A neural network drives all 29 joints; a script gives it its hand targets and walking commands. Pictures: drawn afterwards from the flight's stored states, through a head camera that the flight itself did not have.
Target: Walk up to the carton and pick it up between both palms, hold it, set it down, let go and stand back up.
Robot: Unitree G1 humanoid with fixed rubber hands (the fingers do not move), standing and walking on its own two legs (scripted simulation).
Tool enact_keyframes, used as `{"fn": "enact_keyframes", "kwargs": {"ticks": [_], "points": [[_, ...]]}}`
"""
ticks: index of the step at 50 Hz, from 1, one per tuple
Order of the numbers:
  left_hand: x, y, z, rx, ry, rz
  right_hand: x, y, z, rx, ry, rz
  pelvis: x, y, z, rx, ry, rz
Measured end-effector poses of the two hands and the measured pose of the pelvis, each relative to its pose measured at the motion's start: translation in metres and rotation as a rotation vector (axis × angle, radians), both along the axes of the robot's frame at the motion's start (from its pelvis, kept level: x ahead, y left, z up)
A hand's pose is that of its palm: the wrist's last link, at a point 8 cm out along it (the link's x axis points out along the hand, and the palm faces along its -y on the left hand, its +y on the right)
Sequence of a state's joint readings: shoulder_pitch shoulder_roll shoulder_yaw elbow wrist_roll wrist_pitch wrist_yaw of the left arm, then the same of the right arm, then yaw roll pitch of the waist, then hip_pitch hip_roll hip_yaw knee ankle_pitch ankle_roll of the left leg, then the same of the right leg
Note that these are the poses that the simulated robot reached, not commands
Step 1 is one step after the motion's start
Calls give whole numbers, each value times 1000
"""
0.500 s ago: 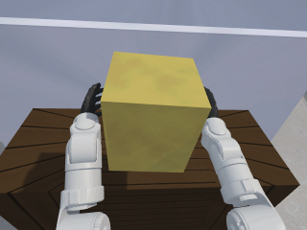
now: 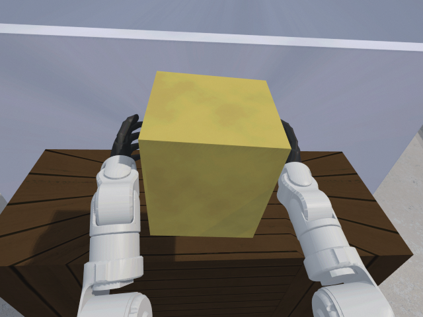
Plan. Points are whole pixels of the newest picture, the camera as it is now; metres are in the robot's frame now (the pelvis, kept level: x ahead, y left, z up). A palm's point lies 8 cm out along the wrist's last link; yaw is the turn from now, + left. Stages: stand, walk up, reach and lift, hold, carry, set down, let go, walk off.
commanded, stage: hold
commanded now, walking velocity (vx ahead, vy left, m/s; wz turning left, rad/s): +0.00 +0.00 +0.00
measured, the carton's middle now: (207, 158) +0.39 +0.01 +0.14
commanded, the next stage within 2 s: set down in 0.30 s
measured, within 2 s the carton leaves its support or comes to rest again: neither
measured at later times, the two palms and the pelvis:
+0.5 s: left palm (123, 157) +0.36 +0.16 +0.18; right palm (289, 160) +0.36 -0.14 +0.17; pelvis +0.00 +0.00 +0.00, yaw +0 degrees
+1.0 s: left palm (137, 171) +0.38 +0.15 +0.12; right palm (287, 176) +0.37 -0.15 +0.12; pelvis +0.02 +0.00 +0.00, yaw +0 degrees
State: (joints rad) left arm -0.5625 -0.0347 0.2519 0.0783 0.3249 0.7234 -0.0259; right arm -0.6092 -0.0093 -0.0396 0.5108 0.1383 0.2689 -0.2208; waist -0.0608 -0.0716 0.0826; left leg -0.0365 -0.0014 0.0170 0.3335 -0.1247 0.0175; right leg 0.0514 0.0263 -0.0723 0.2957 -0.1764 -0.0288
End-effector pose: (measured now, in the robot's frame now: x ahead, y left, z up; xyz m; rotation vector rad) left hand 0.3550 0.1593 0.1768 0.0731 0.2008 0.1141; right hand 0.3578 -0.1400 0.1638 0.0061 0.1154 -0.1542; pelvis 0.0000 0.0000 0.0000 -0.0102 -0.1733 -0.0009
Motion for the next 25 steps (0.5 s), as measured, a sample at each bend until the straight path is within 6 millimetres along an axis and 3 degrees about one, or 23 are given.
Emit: {"fn": "enact_keyframes", "kwargs": {"ticks": [25], "points": [[1,0,2,3,-31,-7,-1,0,3,2,-34,-8,1,0,0,0,0,0]]}}
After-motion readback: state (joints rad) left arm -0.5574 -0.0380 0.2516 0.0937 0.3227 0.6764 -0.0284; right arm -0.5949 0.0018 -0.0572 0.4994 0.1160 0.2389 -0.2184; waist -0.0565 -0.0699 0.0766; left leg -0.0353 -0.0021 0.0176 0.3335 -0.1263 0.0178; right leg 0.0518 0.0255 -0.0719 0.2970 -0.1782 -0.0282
